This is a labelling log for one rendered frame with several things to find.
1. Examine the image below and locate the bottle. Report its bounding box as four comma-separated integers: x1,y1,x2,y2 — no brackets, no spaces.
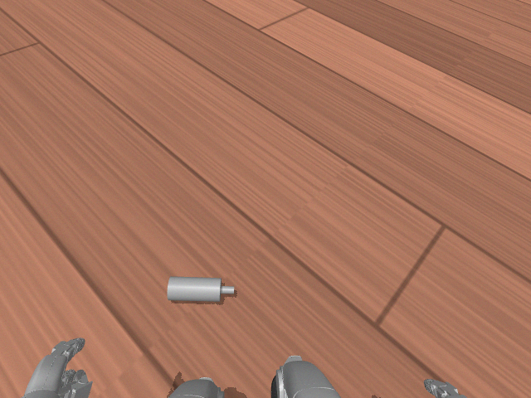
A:
167,276,234,302

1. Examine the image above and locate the left robot hand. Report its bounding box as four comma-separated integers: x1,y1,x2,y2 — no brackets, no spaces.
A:
24,337,93,398

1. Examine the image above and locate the right robot hand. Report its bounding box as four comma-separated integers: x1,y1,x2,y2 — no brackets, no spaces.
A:
424,379,467,398

